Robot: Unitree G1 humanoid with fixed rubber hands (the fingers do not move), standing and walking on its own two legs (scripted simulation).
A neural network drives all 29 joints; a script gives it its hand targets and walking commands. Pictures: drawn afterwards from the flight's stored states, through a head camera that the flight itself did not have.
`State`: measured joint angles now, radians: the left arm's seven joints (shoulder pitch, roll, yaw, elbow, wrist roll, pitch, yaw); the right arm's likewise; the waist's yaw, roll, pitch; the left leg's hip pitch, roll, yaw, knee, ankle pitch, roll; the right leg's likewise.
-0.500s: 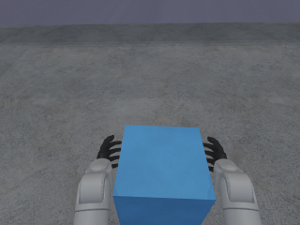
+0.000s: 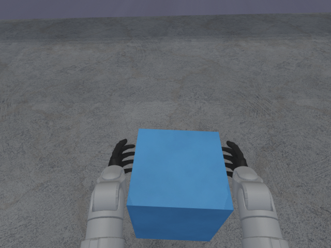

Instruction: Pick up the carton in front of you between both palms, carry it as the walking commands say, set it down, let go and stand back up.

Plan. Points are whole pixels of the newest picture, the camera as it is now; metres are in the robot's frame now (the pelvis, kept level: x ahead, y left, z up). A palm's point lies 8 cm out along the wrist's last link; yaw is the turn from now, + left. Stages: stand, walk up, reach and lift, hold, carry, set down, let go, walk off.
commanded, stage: carry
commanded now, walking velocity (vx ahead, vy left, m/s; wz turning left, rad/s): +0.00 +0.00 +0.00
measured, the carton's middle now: (175, 187) +0.28 +0.00 -0.05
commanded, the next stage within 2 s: hold in 0.22 s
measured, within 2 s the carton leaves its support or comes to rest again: neither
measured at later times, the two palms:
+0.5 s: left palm (122, 172) +0.27 +0.13 +0.05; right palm (251, 177) +0.26 -0.17 +0.04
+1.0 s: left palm (115, 170) +0.28 +0.14 +0.05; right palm (246, 184) +0.24 -0.15 +0.05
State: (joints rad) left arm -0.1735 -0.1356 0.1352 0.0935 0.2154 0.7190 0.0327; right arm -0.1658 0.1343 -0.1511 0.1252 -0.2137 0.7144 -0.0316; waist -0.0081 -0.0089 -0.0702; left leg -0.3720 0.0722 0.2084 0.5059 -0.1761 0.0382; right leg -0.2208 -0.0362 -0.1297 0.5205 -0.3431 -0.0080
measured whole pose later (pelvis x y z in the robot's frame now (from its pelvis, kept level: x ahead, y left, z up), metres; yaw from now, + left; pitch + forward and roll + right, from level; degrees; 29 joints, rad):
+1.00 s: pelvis -0.03 +0.03 +0.01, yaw -6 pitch -8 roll +0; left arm -0.31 -0.17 0.25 0.28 0.32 0.72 0.00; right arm -0.30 0.16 -0.28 0.36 -0.29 0.67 0.01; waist 0.00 -0.05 0.04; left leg -0.14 -0.04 -0.03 0.39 -0.11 0.03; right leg -0.03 0.02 0.12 0.42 -0.25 0.01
